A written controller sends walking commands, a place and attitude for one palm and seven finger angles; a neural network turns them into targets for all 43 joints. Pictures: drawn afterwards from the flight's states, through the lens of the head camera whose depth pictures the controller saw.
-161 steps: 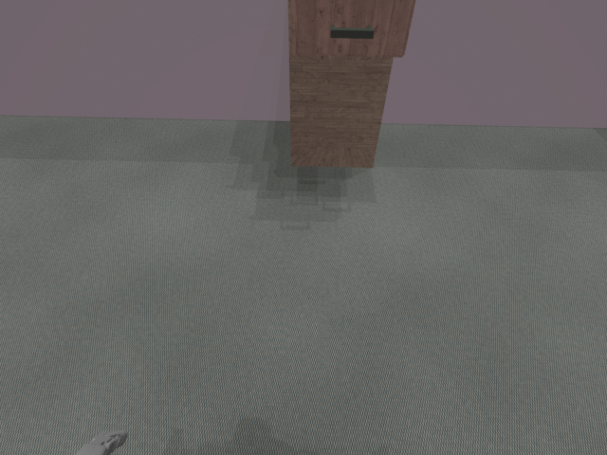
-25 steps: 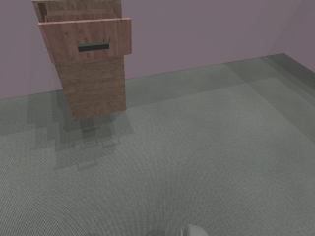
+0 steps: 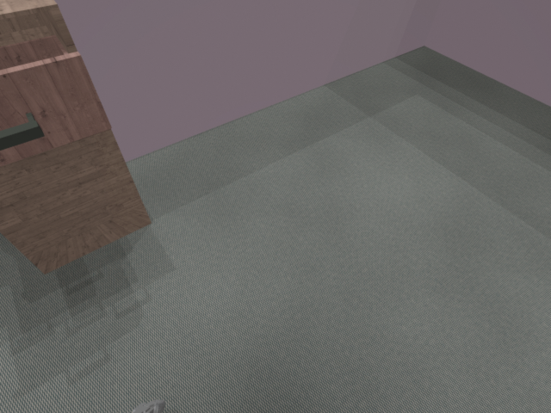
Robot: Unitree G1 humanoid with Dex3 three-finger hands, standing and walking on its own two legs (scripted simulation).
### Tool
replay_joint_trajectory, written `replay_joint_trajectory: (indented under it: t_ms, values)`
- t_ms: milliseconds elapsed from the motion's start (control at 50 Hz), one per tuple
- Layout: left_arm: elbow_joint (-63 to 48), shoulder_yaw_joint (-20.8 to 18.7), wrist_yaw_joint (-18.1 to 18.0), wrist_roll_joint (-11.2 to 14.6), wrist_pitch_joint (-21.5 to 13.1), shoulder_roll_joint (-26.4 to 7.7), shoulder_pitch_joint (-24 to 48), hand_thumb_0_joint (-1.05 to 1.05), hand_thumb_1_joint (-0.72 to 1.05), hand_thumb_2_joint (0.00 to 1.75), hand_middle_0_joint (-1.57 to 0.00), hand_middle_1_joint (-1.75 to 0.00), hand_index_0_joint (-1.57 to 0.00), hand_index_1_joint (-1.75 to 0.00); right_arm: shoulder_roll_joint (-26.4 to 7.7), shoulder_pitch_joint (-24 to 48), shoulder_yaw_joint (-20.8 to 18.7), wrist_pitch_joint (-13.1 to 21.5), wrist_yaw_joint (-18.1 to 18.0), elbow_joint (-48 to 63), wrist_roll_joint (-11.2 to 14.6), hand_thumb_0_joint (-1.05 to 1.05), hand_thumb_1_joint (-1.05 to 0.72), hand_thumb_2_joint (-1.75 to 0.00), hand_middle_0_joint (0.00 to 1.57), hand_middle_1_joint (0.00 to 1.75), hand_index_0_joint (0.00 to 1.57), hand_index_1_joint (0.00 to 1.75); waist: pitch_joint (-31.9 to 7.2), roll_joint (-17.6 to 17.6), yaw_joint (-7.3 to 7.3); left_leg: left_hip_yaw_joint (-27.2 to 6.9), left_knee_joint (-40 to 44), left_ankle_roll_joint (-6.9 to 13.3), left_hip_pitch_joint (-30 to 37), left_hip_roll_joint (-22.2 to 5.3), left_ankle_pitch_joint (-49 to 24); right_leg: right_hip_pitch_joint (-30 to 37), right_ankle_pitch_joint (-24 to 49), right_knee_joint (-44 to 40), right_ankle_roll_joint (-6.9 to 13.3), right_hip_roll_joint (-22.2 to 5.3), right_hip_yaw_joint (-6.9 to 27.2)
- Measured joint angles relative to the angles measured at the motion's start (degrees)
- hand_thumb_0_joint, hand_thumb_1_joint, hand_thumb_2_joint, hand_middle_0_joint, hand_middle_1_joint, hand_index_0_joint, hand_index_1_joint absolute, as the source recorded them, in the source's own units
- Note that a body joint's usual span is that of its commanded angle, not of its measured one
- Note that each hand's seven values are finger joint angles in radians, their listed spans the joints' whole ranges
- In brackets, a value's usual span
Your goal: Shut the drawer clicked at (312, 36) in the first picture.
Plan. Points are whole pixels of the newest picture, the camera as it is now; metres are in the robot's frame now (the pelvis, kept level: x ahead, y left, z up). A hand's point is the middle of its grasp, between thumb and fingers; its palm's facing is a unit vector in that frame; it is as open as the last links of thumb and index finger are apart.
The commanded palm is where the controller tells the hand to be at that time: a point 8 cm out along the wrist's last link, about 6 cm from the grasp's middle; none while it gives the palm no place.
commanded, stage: walk to a spot facing it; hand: left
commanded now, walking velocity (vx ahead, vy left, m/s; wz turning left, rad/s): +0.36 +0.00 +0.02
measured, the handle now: out of the picture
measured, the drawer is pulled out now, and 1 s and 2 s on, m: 0.28 0.28 0.28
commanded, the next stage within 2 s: turn to face it in 0.20 s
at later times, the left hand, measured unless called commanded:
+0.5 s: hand out of the picture +0.12 +0.22 -0.18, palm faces +0.14 -0.98 -0.15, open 7.4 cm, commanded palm none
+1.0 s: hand (141, 354) +0.23 +0.23 -0.13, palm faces +0.34 -0.89 -0.30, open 7.4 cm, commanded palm none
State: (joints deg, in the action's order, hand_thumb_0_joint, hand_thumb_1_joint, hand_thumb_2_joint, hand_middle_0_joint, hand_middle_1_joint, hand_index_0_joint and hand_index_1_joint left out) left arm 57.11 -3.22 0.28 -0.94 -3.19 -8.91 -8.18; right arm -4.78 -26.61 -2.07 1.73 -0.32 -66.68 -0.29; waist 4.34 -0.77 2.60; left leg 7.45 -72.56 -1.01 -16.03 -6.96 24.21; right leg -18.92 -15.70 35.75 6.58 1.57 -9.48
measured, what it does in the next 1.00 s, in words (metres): walks ahead, turning left: left foot, then right foot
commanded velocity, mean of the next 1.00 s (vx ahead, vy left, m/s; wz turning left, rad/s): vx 0.07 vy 0.00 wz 0.45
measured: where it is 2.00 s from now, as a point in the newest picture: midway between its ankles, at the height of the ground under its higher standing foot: outside the picture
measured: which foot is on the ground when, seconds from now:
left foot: up 0.00-0.38, down 0.40-0.94, up 0.96-1.00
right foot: down 0.00-0.40, up 0.42-0.92, down 0.94-1.00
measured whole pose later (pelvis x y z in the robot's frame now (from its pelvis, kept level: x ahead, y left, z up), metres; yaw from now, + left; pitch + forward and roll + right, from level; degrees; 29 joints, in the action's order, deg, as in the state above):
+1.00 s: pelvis +0.19 +0.00 +0.01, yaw +20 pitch +0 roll +0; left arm 50.8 -3.3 -1.8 -1.2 1.8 -10.4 -10.2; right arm -12.9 -15.6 -6.0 -3.9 0.7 -55.2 -1.1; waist 1.0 3.7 2.9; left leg -4.1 -41.8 -0.7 -28.5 5.3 18.4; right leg -13.4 -17.5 31.1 1.7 -0.6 -3.9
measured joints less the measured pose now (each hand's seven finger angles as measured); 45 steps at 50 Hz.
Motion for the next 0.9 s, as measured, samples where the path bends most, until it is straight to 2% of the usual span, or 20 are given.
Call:
replay_joint_trajectory:
  t_ms: [20, 60, 160, 260, 360, 400, 420, 440, 480, 500, 540, 600, 660, 760, 900]
  values:
    - [0.3, -0.8, -0.7, 0.6, -0.3, -0.2, -1.0, -0.01, 0.92, 0.9, -0.2, -0.3, -0.2, -0.3, -0.4, 1.7, -0.3, -0.1, -0.1, 0.9, -0.2, 0.01, -0.91, -0.9, 0.2, 0.3, 0.2, 0.3, -0.5, 0.1, -0.14, -1.4, -1.6, 0.0, -3.4, -0.4, -2.0, 1.7, 0.4, -2.0, -0.7, 0.5, 0.2]
    - [1.1, -1.0, -1.5, 0.4, -0.8, -1.3, -2.7, -0.02, 0.94, 0.9, -0.2, -0.3, -0.21, -0.3, -1.5, 5.3, -0.7, 0.0, -0.2, 3.1, -0.6, 0.01, -0.91, -0.9, 0.2, 0.3, 0.2, 0.3, -1.5, 0.6, -0.36, -3.1, -0.5, -0.2, -9.2, -1.4, -4.9, 4.7, 1.1, -5.8, -0.7, 1.3, 0.6]
    - [3.8, -0.2, -1.3, -0.3, -0.8, -1.8, -7.2, -0.02, 0.94, 0.9, -0.2, -0.3, -0.2, -0.3, -4.6, 12.6, -1.8, -0.1, -0.1, 7.7, -1.0, 0.01, -0.93, -0.9, 0.2, 0.3, 0.19, 0.3, -3.4, 2.1, -0.51, -3.9, 9.9, -1.3, -17.4, -2.8, -10.9, 10.5, 1.0, -11.7, -1.0, 2.0, 1.3]
    - [5.3, 0.6, -1.1, -0.4, -1.2, -0.9, -11.1, -0.01, 0.92, 0.9, -0.2, -0.3, -0.2, -0.3, -6.3, 16.7, -1.7, -0.3, 1.1, 9.0, -0.9, 0.01, -0.93, -0.9, 0.2, 0.3, 0.19, 0.3, -3.5, 2.1, -2.49, -2.8, 22.3, -1.5, -17.5, -2.2, -14.5, 15.4, -1.2, -14.2, -2.3, 1.8, 1.2]
    - [6.9, 1.3, -1.2, -0.6, -0.8, 0.0, -14.4, 0.0, 0.91, 0.9, -0.2, -0.3, -0.2, -0.3, -5.8, 19.3, -0.9, -0.2, 1.6, 9.3, -0.7, 0.0, -0.92, -0.9, 0.19, 0.3, 0.19, 0.3, -2.0, 0.9, -4.57, -0.9, 33.3, 0.2, -12.0, 0.6, -13.6, 19.5, -5.6, -13.1, -4.4, 0.7, 0.6]
    - [7.7, 1.5, -1.3, -0.5, -0.4, 0.3, -15.7, 0.0, 0.91, 0.9, -0.2, -0.3, -0.2, -0.3, -5.5, 19.4, -0.4, 0.6, 1.5, 9.7, -0.9, 0.0, -0.92, -0.9, 0.19, 0.3, 0.19, 0.3, -1.5, 0.5, -4.56, 0.0, 38.6, 1.8, -7.8, 2.4, -17.8, 19.3, -9.1, -8.0, -5.6, -0.5, 0.0]
    - [8.1, 1.5, -1.4, -0.1, 0.2, 0.4, -15.7, 0.0, 0.91, 0.9, -0.2, -0.3, -0.2, -0.3, -5.1, 19.4, -0.2, 1.1, 1.3, 9.8, -1.0, 0.0, -0.92, -0.9, 0.2, 0.3, 0.19, 0.3, -1.1, 0.0, -4.35, 0.1, 38.0, 3.7, -7.4, 3.2, -17.2, 16.9, -10.5, -1.5, -6.2, -1.7, -0.2]
    - [8.3, 1.6, -1.5, 0.2, 0.7, 0.3, -15.3, 0.0, 0.91, 0.9, -0.2, -0.3, -0.2, -0.3, -4.8, 19.5, 0.0, 1.4, 1.1, 9.9, -0.9, 0.0, -0.92, -0.9, 0.2, 0.3, 0.19, 0.3, -0.4, -0.4, -4.41, 0.3, 36.5, 5.0, -7.4, 3.8, -15.3, 13.4, -13.0, 7.6, -6.9, -2.5, 1.1]
    - [7.7, 1.5, -1.7, 0.3, 1.7, 0.1, -14.0, 0.0, 0.91, 0.9, -0.2, -0.3, -0.2, -0.3, -4.1, 19.0, 0.7, 1.3, 0.8, 10.0, -0.5, 0.0, -0.91, -0.9, 0.2, 0.3, 0.19, 0.3, 0.5, -0.8, -4.65, 0.6, 36.2, 6.0, -6.0, 4.6, -12.9, 6.3, -15.4, 23.0, -7.6, -2.9, 3.8]
    - [7.3, 1.3, -1.8, 0.2, 2.1, 0.0, -13.1, 0.01, 0.91, 0.9, -0.2, -0.3, -0.2, -0.3, -3.7, 18.5, 0.8, 1.1, 0.6, 9.9, -0.4, 0.0, -0.91, -0.9, 0.2, 0.3, 0.19, 0.3, 0.6, -0.8, -4.51, 0.4, 37.1, 6.1, -5.3, 5.0, -12.8, 3.2, -14.8, 27.7, -8.1, -3.2, 4.5]
    - [5.8, 0.7, -1.6, -0.1, 2.8, -0.4, -10.8, 0.01, 0.91, 0.9, -0.2, -0.3, -0.2, -0.3, -3.6, 17.4, 0.0, 0.9, -0.3, 10.1, 0.2, -0.01, -0.93, -0.9, 0.2, 0.3, 0.2, 0.3, 0.8, -0.7, -4.04, -0.3, 39.8, 5.7, -3.9, 6.0, -14.1, -2.1, -12.0, 31.4, -9.0, -4.4, 5.6]
    - [2.8, -0.1, -1.5, -0.3, 3.6, -0.8, -7.3, 0.01, 0.91, 0.9, -0.2, -0.3, -0.2, -0.3, -4.8, 16.3, -0.4, -0.3, -0.2, 9.9, -0.1, -0.02, -0.95, -0.9, 0.2, 0.3, 0.2, 0.3, 0.5, -0.5, -3.53, -1.7, 43.2, 6.3, -2.9, 7.5, -16.1, -7.4, -7.2, 30.0, -10.0, -6.1, 7.2]
    - [0.2, -0.9, -1.5, -0.5, 4.3, -1.4, -4.6, 0.0, 0.91, 0.9, -0.2, -0.3, -0.2, -0.3, -5.4, 14.9, -0.7, -1.7, 0.2, 9.7, -0.4, -0.02, -0.94, -0.9, 0.2, 0.3, 0.2, 0.3, -0.6, -0.5, -2.94, -3.3, 45.1, 6.4, -2.9, 8.8, -17.3, -10.0, -4.1, 27.5, -10.6, -6.8, 8.5]
    - [-2.5, -1.6, -1.6, -0.5, 5.4, -2.3, -2.0, 0.0, 0.91, 0.9, -0.2, -0.3, -0.2, -0.3, -5.8, 13.1, -1.5, -3.1, 0.7, 10.2, -0.8, -0.01, -0.93, -0.9, 0.2, 0.3, 0.2, 0.3, -2.6, 0.2, -1.27, -6.2, 46.3, 5.9, -4.1, 10.0, -18.5, -9.1, -3.9, 21.8, -11.1, -6.0, 9.0]
    - [-4.9, -1.4, -1.8, 0.0, 5.7, -2.7, -0.4, 0.0, 0.91, 0.9, -0.2, -0.3, -0.2, -0.3, -6.7, 11.7, -2.6, -4.0, 0.9, 11.6, -1.1, 0.0, -0.91, -0.9, 0.2, 0.3, 0.2, 0.3, -3.5, 2.3, 0.77, -10.5, 46.1, 3.9, -6.6, 11.4, -19.9, -0.9, -8.4, 7.1, -9.9, -2.4, 9.0]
